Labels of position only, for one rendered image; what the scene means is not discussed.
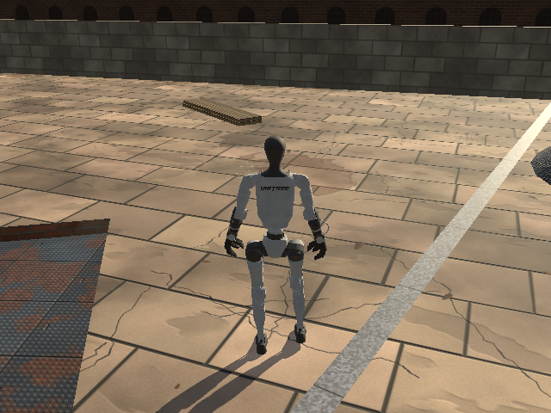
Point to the robot left forearm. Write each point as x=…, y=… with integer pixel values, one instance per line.
x=233, y=227

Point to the robot right upper arm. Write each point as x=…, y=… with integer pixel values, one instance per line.
x=302, y=182

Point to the robot left hand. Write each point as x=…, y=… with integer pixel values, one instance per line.
x=235, y=244

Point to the right robot foot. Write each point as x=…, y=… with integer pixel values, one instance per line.
x=300, y=336

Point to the robot right hand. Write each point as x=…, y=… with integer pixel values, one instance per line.
x=317, y=246

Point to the left robot thigh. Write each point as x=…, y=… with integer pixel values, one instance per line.
x=254, y=256

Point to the robot right forearm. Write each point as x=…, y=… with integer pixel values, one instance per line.
x=316, y=228

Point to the robot left upper arm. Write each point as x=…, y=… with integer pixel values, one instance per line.
x=248, y=181

